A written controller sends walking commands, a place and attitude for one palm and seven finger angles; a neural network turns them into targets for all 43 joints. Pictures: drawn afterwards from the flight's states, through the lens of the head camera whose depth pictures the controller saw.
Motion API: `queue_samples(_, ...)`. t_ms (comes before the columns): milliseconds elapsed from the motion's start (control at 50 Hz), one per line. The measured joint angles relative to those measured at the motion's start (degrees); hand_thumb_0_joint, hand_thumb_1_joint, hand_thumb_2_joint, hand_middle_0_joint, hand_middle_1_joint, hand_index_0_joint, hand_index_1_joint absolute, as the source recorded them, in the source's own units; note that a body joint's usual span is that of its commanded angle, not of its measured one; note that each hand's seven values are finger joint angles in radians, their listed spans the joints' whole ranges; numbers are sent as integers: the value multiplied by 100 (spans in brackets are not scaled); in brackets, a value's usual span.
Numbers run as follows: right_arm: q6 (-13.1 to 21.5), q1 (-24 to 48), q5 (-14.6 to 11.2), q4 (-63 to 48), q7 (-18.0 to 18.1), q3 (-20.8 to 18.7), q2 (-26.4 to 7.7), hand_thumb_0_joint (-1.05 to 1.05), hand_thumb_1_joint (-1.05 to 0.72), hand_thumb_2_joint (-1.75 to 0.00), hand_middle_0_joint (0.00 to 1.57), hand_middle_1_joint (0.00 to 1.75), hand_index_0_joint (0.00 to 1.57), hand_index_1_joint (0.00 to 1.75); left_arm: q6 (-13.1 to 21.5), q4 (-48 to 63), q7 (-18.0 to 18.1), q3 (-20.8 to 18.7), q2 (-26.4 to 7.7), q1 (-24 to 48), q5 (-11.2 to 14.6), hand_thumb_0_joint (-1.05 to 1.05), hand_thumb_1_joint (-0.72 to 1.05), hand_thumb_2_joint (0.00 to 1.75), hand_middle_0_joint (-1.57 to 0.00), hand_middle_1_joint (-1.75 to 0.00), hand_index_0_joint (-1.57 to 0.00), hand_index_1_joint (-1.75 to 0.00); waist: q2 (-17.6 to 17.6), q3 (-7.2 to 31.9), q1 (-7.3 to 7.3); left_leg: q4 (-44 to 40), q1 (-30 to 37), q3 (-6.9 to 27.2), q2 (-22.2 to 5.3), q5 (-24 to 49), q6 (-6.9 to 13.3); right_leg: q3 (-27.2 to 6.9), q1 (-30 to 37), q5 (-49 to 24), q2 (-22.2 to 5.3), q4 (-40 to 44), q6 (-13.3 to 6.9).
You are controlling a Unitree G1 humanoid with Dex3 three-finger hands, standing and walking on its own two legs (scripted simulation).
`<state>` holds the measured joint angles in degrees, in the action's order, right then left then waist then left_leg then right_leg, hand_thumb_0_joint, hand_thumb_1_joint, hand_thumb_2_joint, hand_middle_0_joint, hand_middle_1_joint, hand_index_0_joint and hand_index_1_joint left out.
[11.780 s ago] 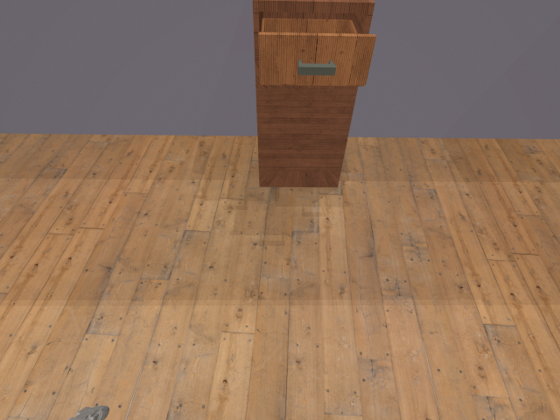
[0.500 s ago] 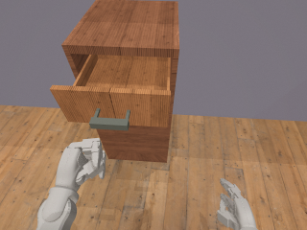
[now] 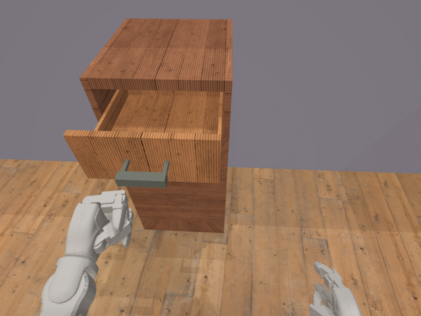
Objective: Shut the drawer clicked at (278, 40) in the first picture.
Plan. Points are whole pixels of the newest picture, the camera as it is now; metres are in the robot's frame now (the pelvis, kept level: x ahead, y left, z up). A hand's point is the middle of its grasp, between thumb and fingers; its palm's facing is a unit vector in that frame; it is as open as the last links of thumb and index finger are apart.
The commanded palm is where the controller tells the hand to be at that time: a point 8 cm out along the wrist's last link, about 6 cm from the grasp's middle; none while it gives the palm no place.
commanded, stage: raise the hand and make a fist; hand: left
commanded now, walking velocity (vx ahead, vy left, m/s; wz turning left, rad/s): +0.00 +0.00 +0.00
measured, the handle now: (144, 171) +0.43 +0.19 +0.00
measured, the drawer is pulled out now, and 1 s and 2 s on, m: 0.19 0.19 0.18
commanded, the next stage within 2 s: bring the fist close to the handle in 0.06 s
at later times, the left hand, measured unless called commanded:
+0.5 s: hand (135, 216) +0.27 +0.16 +0.07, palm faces -0.01 -1.00 -0.04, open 3.3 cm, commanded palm +0.25 +0.21 +0.07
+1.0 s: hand (150, 207) +0.33 +0.15 +0.02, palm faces -0.02 -1.00 -0.04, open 3.3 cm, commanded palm +0.30 +0.21 +0.02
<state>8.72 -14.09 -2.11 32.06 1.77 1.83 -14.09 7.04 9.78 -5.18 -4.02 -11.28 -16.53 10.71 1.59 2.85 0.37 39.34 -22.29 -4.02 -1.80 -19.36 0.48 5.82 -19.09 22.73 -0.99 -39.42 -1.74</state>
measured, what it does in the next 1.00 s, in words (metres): stands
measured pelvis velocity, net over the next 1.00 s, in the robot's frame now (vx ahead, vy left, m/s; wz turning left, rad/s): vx -0.02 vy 0.01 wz -0.01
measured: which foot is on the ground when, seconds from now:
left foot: down 0.00-1.00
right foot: down 0.00-1.00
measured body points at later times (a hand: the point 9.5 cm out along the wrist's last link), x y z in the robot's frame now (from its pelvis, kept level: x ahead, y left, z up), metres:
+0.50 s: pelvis -0.01 -0.01 +0.00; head +0.01 -0.02 +0.44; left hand +0.27 +0.21 +0.07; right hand +0.16 -0.25 -0.09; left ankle +0.01 +0.11 -0.72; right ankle -0.02 -0.09 -0.72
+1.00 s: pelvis -0.02 +0.01 -0.03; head +0.05 +0.00 +0.41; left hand +0.32 +0.20 +0.02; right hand +0.12 -0.24 -0.14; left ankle +0.01 +0.11 -0.72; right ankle -0.02 -0.09 -0.72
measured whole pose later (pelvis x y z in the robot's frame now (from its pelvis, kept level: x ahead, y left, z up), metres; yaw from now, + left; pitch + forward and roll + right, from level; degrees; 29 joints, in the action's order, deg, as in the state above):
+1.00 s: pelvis -0.02 +0.01 -0.03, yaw -1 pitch +12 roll +0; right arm 5.5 -14.1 -0.7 35.4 0.2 0.5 -13.6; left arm 22.9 -24.4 -6.5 -6.9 -10.5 8.8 9.1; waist 0.6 4.8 -1.9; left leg 52.1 -41.0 -4.7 -2.2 -23.0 1.2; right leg 4.7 -38.3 26.4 -1.6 -52.8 -1.5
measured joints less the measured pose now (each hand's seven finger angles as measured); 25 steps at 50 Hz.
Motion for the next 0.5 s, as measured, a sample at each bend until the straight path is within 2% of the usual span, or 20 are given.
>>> queue_samples(240, 167, 53, -23, 148, 39, 22, -10, 2, -90, -90, 20, 30, 20, 30, 195, -538, -399, -210, -51, 251, 210, 2, 90, 90, -140, -160, -140, -160, 64, 9, 10, -88, -3, 67, -43, 111, -77, 62, -6, -56, 53, 47, -79)
queue_samples(320, 179, 97, -32, 199, 56, 19, -18, 2, -90, -90, 20, 30, 20, 30, 326, -1044, -457, -329, -77, 570, 236, 2, 90, 90, -140, -160, -140, -160, 53, -29, 3, -24, -114, 98, -55, 116, -90, 91, -101, -55, 62, -5, -96)
queue_samples(500, 184, 90, -5, 312, 19, -48, -47, 2, -90, -90, 20, 30, 20, 30, 741, -1954, -549, -329, -43, 1294, 179, 2, 90, 90, -140, -160, -140, -160, -9, -46, -53, 178, -462, 60, -38, 61, -59, 48, -479, 3, 26, -245, -78)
